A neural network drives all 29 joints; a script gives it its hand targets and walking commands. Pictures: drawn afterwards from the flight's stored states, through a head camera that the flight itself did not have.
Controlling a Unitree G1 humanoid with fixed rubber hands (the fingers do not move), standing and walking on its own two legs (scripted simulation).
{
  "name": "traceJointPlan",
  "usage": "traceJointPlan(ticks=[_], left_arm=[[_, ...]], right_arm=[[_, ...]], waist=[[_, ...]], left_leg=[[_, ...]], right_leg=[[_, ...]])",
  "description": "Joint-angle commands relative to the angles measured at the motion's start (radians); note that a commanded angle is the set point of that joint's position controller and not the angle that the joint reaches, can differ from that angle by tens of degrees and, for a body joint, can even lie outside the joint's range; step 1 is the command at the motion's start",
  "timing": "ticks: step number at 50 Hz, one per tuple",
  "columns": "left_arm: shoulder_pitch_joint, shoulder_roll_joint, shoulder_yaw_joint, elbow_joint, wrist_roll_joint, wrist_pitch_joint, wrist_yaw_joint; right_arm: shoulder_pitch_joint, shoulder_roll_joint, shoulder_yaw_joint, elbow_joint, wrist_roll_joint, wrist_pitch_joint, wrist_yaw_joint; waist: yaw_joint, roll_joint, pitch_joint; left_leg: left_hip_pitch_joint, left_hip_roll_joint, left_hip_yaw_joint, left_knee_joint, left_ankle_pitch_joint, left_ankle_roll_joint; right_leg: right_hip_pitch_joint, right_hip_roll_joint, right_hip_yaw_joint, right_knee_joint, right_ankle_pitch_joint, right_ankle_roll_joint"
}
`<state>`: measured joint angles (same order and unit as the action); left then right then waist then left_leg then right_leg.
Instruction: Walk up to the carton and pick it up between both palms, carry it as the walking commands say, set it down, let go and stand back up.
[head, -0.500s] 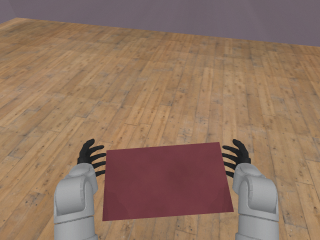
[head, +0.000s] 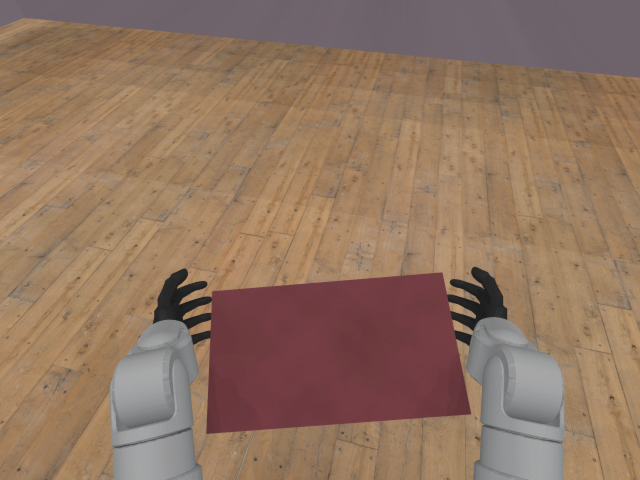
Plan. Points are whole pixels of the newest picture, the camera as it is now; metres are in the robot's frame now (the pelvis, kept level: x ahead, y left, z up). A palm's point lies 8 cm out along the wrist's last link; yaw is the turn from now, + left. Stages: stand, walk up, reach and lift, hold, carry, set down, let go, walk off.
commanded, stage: carry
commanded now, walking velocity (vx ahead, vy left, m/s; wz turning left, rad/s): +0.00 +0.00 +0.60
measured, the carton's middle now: (333, 355) +0.29 -0.01 -0.01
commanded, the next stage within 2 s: none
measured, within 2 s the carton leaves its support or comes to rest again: neither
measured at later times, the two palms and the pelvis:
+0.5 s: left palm (91, 376) +0.24 +0.27 +0.05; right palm (381, 299) +0.34 -0.08 +0.05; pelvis +0.02 +0.02 -0.01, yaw +15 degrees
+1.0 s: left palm (36, 435) +0.18 +0.29 +0.07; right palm (338, 280) +0.36 -0.02 +0.07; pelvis +0.02 +0.00 -0.01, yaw +31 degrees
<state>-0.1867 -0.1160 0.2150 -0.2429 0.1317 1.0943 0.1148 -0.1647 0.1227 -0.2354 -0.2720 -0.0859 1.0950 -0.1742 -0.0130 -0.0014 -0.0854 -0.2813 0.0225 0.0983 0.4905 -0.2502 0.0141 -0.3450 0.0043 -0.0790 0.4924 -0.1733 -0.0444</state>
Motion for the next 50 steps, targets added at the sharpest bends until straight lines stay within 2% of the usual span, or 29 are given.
traceJointPlan(ticks=[1,3,7,9,10,11,13,14,15,16,17,18,19,20,21,23,25,26,30,34,35,36,37,39,40,42,46,48,50], left_arm=[[-0.456,-0.868,-0.749,-0.045,-0.376,0.044,-0.335],[-0.494,-0.866,-0.782,-0.088,-0.393,0.051,-0.34],[-0.502,-0.868,-0.76,-0.02,-0.414,0.062,-0.356],[-0.423,-0.862,-0.731,-0.03,-0.407,0.057,-0.356],[-0.461,-0.889,-0.727,-0.012,-0.42,0.054,-0.361],[-0.449,-0.921,-0.74,0.008,-0.41,0.055,-0.358],[-0.532,-0.944,-0.779,-0.071,-0.438,0.043,-0.346],[-0.474,-0.925,-0.773,-0.067,-0.419,0.039,-0.344],[-0.529,-0.938,-0.809,-0.131,-0.441,0.031,-0.347],[-0.519,-0.913,-0.807,-0.16,-0.434,0.027,-0.334],[-0.567,-0.911,-0.799,-0.192,-0.441,0.026,-0.337],[-0.574,-0.899,-0.82,-0.209,-0.449,0.026,-0.339],[-0.548,-0.889,-0.804,-0.178,-0.432,0.039,-0.337],[-0.541,-0.868,-0.796,-0.216,-0.427,0.032,-0.341],[-0.573,-0.89,-0.813,-0.193,-0.442,0.033,-0.342],[-0.492,-0.913,-0.808,-0.092,-0.431,0.043,-0.351],[-0.51,-0.927,-0.802,-0.126,-0.455,0.039,-0.354],[-0.422,-0.932,-0.789,-0.082,-0.446,0.041,-0.35],[-0.493,-0.925,-0.803,-0.125,-0.473,0.031,-0.356],[-0.504,-0.896,-0.803,-0.114,-0.469,0.032,-0.366],[-0.502,-0.914,-0.801,-0.115,-0.485,0.038,-0.376],[-0.485,-0.902,-0.787,-0.078,-0.475,0.044,-0.379],[-0.499,-0.914,-0.764,-0.027,-0.461,0.048,-0.386],[-0.481,-0.932,-0.757,-0.041,-0.439,0.04,-0.384],[-0.491,-0.933,-0.763,-0.079,-0.436,0.035,-0.37],[-0.548,-0.916,-0.785,-0.142,-0.426,0.019,-0.354],[-0.513,-0.856,-0.799,-0.196,-0.412,0.015,-0.335],[-0.431,-0.859,-0.771,-0.095,-0.397,0.029,-0.343],[-0.378,-0.834,-0.735,-0.07,-0.373,0.035,-0.343]], right_arm=[[-0.529,0.805,0.798,-0.02,0.4,0.053,0.424],[-0.502,0.84,0.792,-0.005,0.402,0.058,0.43],[-0.578,0.82,0.807,-0.02,0.401,0.073,0.42],[-0.577,0.809,0.83,-0.099,0.417,0.066,0.411],[-0.63,0.829,0.837,-0.091,0.43,0.062,0.41],[-0.643,0.829,0.838,-0.105,0.441,0.065,0.417],[-0.597,0.852,0.804,-0.062,0.44,0.053,0.423],[-0.577,0.859,0.816,-0.057,0.439,0.053,0.422],[-0.583,0.861,0.805,-0.085,0.435,0.039,0.425],[-0.507,0.885,0.79,-0.019,0.429,0.052,0.427],[-0.566,0.882,0.806,-0.06,0.434,0.047,0.425],[-0.515,0.888,0.787,-0.032,0.425,0.041,0.423],[-0.493,0.87,0.781,-0.026,0.415,0.045,0.42],[-0.491,0.882,0.798,-0.032,0.414,0.041,0.421],[-0.551,0.885,0.801,-0.074,0.416,0.037,0.418],[-0.542,0.864,0.797,-0.067,0.399,0.043,0.412],[-0.57,0.854,0.799,-0.142,0.402,0.036,0.407],[-0.555,0.846,0.817,-0.183,0.407,0.036,0.396],[-0.53,0.879,0.815,-0.109,0.389,0.044,0.394],[-0.497,0.835,0.795,-0.074,0.349,0.037,0.392],[-0.493,0.855,0.818,-0.085,0.347,0.036,0.384],[-0.528,0.86,0.811,-0.081,0.35,0.04,0.381],[-0.56,0.863,0.822,-0.055,0.363,0.05,0.392],[-0.671,0.875,0.86,-0.144,0.41,0.046,0.398],[-0.664,0.869,0.843,-0.147,0.419,0.04,0.403],[-0.634,0.884,0.854,-0.097,0.446,0.042,0.422],[-0.512,0.86,0.832,-0.034,0.429,0.048,0.414],[-0.528,0.845,0.828,-0.029,0.422,0.059,0.408],[-0.482,0.854,0.833,0.021,0.416,0.065,0.418]], waist=[[0.011,0.153,-0.285],[0.012,0.131,-0.238],[0.013,-0.134,-0.24],[0.028,-0.273,-0.298],[0.03,-0.295,-0.291],[0.029,-0.214,-0.241],[0.021,-0.106,-0.303],[0.016,-0.16,-0.319],[0.01,-0.092,-0.335],[0.004,-0.138,-0.368],[0.001,-0.101,-0.376],[-0.01,-0.001,-0.36],[-0.012,0.207,-0.36],[-0.01,0.288,-0.329],[-0.011,0.18,-0.313],[-0.008,0.128,-0.325],[-0.012,0.119,-0.376],[-0.013,0.086,-0.418],[-0.011,0.089,-0.353],[0.006,0.102,-0.378],[0.029,0.044,-0.368],[0.034,-0.167,-0.374],[0.031,-0.329,-0.296],[0.025,-0.213,-0.284],[0.021,-0.109,-0.276],[0.019,-0.078,-0.28],[0.018,-0.132,-0.326],[0.026,-0.24,-0.314],[0.013,-0.203,-0.318]], left_leg=[[0.213,0.23,-0.264,-0.146,0.124,0.099],[0.107,0.214,-0.242,-0.093,0.189,0.111],[-0.188,0.063,-0.093,0.214,0.216,0.009],[-0.299,-0.031,0.009,0.336,-0.248,-0.015],[-0.354,-0.024,-0.003,0.391,-0.334,-0.021],[-0.316,0.012,-0.035,0.41,-0.346,-0.006],[-0.215,-0.001,-0.006,0.305,-0.25,0.003],[-0.149,-0.007,0.004,0.232,-0.16,0.002],[-0.095,-0.022,0.024,0.194,-0.068,0.01],[-0.007,-0.03,0.055,0.113,0.026,0.013],[0.058,-0.029,0.062,0.018,0.08,0.014],[0.141,0.028,-0.046,-0.011,0.182,0.048],[0.241,0.229,-0.334,-0.077,0.408,0.116],[0.289,0.375,-0.514,-0.067,0.629,0.204],[0.308,0.36,-0.489,-0.017,0.795,0.264],[0.3,0.28,-0.373,0.019,0.815,0.21],[0.32,0.235,-0.352,0.007,0.638,0.179],[0.352,0.253,-0.346,0.038,0.749,0.186],[0.241,0.254,-0.358,0.032,0.728,0.191],[0.113,0.201,-0.351,0.025,0.421,0.142],[-0.026,0.157,-0.287,0.103,0.387,0.101],[-0.225,0.003,-0.126,0.276,0.073,0.023],[-0.413,-0.107,-0.03,0.462,-0.373,-0.022],[-0.387,-0.004,-0.084,0.565,-0.323,-0.021],[-0.348,0.004,-0.075,0.508,-0.294,-0.021],[-0.33,-0.004,-0.063,0.484,-0.235,-0.012],[-0.236,-0.02,-0.01,0.329,-0.152,-0.019],[-0.183,-0.044,0.052,0.233,-0.118,-0.025],[-0.075,-0.079,0.099,0.076,0.002,-0.026]], right_leg=[[-0.062,-0.061,-0.01,0.115,-0.151,0.057],[-0.01,-0.087,-0.018,0.087,-0.107,0.064],[0.289,-0.261,0.162,0.025,0.342,-0.005],[0.43,-0.416,0.284,-0.05,0.539,-0.12],[0.426,-0.426,0.265,-0.064,0.585,-0.114],[0.329,-0.457,0.283,-0.069,0.596,-0.127],[0.312,-0.406,0.136,0.003,0.594,-0.082],[0.283,-0.395,0.099,0.022,0.607,-0.05],[0.254,-0.374,0.032,0.053,0.487,-0.03],[0.237,-0.335,-0.035,0.087,0.418,0.017],[0.21,-0.31,-0.05,0.151,0.31,0.03],[0.063,-0.261,-0.088,0.225,0.157,0.077],[-0.113,-0.182,-0.104,0.364,-0.184,0.11],[-0.239,-0.097,-0.058,0.491,-0.462,0.118],[-0.266,-0.092,-0.001,0.57,-0.486,0.118],[-0.285,-0.107,0.02,0.562,-0.42,0.13],[-0.234,-0.088,0.016,0.446,-0.355,0.13],[-0.228,-0.088,0.027,0.445,-0.315,0.126],[-0.135,-0.077,0.017,0.342,-0.281,0.126],[0.069,-0.05,-0.018,0.118,-0.182,0.103],[0.225,-0.098,0.037,-0.039,-0.075,0.075],[0.36,-0.319,0.256,-0.159,0.062,0.02],[0.386,-0.525,0.438,-0.188,0.314,-0.098],[0.369,-0.491,0.285,-0.066,0.585,-0.133],[0.352,-0.425,0.187,-0.04,0.585,-0.094],[0.343,-0.409,0.129,-0.007,0.556,-0.06],[0.361,-0.386,0.016,0.057,0.55,-0.026],[0.338,-0.379,-0.014,0.07,0.482,-0.014],[0.312,-0.374,-0.068,0.123,0.411,0.035]])
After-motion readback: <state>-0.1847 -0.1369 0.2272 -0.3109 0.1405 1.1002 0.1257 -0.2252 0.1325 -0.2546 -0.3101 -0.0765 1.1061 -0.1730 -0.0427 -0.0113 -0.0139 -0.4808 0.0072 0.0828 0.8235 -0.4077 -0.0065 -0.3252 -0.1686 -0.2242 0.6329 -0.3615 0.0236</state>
